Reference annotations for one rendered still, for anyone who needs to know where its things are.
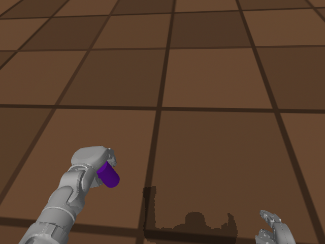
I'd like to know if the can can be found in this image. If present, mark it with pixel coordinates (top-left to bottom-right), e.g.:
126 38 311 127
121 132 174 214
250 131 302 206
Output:
96 161 120 188

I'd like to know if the right robot hand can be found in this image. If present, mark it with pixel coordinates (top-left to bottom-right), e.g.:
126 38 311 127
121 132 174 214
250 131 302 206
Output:
255 210 296 244

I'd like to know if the left robot arm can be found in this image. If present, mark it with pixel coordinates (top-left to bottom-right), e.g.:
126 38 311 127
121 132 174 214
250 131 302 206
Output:
19 163 95 244

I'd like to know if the left robot hand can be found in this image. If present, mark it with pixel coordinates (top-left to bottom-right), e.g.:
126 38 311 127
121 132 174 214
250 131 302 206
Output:
71 146 117 188

